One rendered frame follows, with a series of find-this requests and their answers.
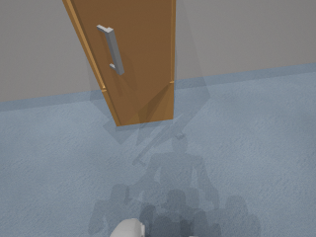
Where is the cupboard door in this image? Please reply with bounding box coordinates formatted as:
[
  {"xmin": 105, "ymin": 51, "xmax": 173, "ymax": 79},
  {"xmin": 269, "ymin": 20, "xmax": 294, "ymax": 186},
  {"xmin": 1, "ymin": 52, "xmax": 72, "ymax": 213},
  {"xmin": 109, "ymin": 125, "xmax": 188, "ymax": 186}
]
[{"xmin": 70, "ymin": 0, "xmax": 172, "ymax": 126}]

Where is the handle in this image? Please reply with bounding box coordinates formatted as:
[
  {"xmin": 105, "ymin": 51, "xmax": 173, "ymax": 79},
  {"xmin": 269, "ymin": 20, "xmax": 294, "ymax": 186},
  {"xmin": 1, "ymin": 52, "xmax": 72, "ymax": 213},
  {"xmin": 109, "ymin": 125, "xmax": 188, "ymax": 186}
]
[{"xmin": 97, "ymin": 25, "xmax": 124, "ymax": 75}]

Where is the robot left thigh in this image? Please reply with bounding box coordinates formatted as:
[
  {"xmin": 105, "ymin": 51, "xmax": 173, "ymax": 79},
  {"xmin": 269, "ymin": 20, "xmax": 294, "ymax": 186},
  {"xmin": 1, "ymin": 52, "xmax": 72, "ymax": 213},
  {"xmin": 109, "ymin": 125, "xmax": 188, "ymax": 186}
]
[{"xmin": 110, "ymin": 218, "xmax": 145, "ymax": 237}]

